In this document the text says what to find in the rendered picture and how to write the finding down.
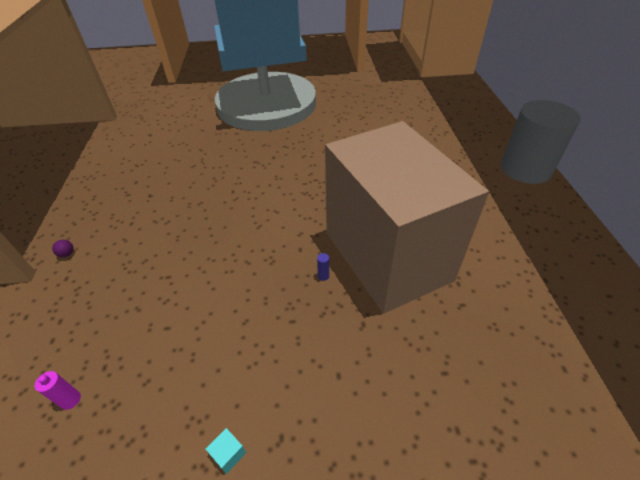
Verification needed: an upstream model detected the office chair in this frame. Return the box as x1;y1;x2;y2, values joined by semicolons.
214;0;316;131

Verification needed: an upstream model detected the bookshelf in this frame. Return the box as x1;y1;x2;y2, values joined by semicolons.
399;0;493;77

